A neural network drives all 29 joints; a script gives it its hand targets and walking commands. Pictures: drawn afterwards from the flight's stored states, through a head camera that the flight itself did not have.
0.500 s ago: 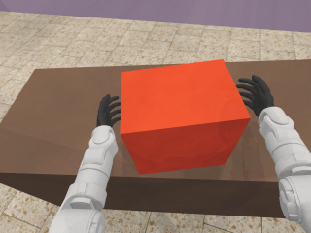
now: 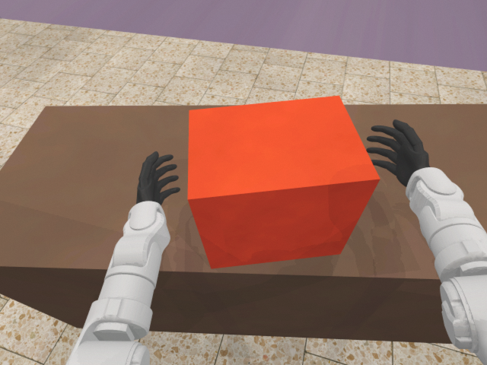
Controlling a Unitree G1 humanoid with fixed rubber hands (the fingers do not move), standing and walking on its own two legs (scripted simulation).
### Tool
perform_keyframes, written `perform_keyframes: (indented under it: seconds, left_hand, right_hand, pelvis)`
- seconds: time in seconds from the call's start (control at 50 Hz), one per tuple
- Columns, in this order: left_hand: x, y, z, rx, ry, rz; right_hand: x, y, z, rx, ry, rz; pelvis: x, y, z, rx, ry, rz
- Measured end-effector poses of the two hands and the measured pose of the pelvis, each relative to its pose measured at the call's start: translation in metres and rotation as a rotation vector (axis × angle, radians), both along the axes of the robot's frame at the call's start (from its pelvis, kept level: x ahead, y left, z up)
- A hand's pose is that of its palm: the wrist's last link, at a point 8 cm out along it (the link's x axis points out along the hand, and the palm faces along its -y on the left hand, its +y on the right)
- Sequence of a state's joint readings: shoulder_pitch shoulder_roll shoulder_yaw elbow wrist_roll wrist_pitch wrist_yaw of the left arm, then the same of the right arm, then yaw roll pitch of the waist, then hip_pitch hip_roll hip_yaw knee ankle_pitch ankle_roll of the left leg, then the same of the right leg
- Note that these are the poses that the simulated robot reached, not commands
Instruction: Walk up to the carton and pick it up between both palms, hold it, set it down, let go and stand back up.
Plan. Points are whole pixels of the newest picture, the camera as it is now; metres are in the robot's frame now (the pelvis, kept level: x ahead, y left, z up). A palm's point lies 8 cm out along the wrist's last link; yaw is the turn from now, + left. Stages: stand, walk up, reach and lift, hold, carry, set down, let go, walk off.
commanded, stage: set down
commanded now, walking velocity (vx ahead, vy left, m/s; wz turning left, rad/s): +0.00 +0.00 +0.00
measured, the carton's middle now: (270, 188) +0.45 +0.02 +0.00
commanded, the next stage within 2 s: none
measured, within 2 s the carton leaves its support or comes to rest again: neither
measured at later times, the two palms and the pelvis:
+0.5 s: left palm (151, 209) +0.35 +0.21 +0.07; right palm (439, 183) +0.41 -0.24 +0.09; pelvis +0.00 -0.01 +0.00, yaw +0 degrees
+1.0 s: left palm (148, 238) +0.32 +0.21 +0.03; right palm (450, 215) +0.37 -0.26 +0.06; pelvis +0.00 -0.01 +0.01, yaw +0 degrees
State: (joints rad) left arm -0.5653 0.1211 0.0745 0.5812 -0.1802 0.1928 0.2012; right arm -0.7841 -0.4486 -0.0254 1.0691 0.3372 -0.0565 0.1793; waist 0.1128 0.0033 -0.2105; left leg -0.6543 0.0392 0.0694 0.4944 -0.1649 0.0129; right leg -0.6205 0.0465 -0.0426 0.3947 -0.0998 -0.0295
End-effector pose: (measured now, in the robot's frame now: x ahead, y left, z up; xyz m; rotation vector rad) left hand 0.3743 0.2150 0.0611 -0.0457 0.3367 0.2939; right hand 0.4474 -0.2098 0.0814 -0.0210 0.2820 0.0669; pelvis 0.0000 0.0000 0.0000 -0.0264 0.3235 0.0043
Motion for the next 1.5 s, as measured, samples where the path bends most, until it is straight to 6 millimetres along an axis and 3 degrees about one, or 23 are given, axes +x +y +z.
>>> perform_keyframes:
  seconds: [0.26,0.62,0.94,1.2,1.5]
  left_hand:
    - [-0.015,-0.004,0.0,0.012,0.021,-0.002]
    - [-0.027,-0.01,0.013,-0.007,-0.029,-0.014]
    - [-0.048,-0.004,-0.021,-0.015,0.015,0.007]
    - [-0.071,-0.002,-0.035,0.023,0.009,0.008]
    - [-0.085,-0.003,-0.054,-0.001,-0.008,-0.004]
  right_hand:
    - [-0.02,-0.02,-0.007,0.002,0.001,-0.011]
    - [-0.044,-0.03,0.01,-0.019,-0.008,-0.005]
    - [-0.067,-0.043,-0.014,-0.057,0.025,-0.015]
    - [-0.103,-0.06,-0.048,-0.051,0.051,-0.046]
    - [-0.134,-0.059,-0.06,-0.096,0.071,-0.041]
  pelvis:
    - [0.0,-0.003,0.001,0.004,-0.02,0.001]
    - [-0.003,-0.007,0.004,0.009,-0.096,0.003]
    - [0.001,-0.006,0.005,0.009,-0.106,0.004]
    - [0.009,-0.006,0.006,0.009,-0.133,0.005]
    - [0.012,-0.005,0.007,0.008,-0.155,0.007]
